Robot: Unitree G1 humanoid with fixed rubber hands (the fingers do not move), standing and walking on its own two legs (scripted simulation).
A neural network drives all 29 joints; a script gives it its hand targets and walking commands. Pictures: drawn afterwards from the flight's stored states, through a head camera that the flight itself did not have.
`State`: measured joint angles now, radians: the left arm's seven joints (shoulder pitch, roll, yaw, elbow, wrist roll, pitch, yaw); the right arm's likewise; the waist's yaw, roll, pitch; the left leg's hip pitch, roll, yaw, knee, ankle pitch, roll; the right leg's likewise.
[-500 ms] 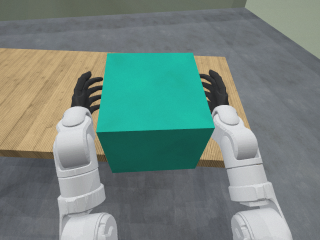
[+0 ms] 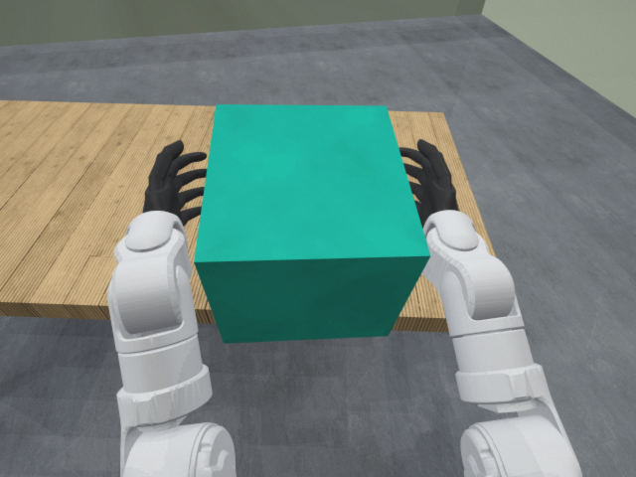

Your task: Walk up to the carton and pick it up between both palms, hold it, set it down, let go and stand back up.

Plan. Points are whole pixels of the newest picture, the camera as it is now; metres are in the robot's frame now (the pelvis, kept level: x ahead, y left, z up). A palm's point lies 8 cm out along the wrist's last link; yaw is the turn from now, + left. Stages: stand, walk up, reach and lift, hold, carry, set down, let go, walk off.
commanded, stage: hold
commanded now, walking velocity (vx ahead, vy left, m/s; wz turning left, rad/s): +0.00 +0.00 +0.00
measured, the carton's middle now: (305, 224) +0.37 +0.01 +0.14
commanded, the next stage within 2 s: none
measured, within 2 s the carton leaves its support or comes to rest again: neither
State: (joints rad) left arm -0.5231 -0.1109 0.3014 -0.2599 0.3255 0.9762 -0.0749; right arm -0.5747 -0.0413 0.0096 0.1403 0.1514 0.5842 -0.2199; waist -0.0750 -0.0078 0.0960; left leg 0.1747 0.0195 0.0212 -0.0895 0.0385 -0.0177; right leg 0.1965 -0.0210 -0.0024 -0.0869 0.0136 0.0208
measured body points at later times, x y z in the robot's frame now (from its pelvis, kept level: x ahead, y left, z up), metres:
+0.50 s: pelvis +0.00 +0.00 +0.00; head -0.01 +0.00 +0.45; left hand +0.35 +0.15 +0.20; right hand +0.37 -0.15 +0.18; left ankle +0.01 +0.13 -0.76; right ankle -0.01 -0.13 -0.76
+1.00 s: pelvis -0.01 -0.01 +0.00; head -0.04 +0.03 +0.44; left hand +0.36 +0.15 +0.19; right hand +0.36 -0.15 +0.19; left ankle +0.00 +0.13 -0.76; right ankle -0.01 -0.13 -0.76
